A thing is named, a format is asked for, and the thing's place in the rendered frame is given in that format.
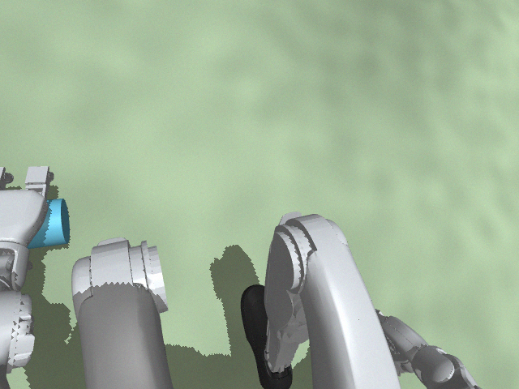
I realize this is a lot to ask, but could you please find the left robot arm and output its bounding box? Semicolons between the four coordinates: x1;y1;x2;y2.
0;241;35;389

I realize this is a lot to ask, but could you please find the right robot foot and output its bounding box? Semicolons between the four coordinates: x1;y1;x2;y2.
241;284;293;389

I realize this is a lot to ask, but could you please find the can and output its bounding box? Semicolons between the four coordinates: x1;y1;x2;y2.
27;199;70;249

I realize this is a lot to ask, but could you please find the right robot hand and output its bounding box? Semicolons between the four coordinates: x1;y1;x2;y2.
375;309;430;376

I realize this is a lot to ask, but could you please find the left robot hand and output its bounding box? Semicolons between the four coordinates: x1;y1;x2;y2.
0;166;54;271

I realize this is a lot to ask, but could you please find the right robot arm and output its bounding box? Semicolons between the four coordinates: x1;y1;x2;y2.
411;345;482;389

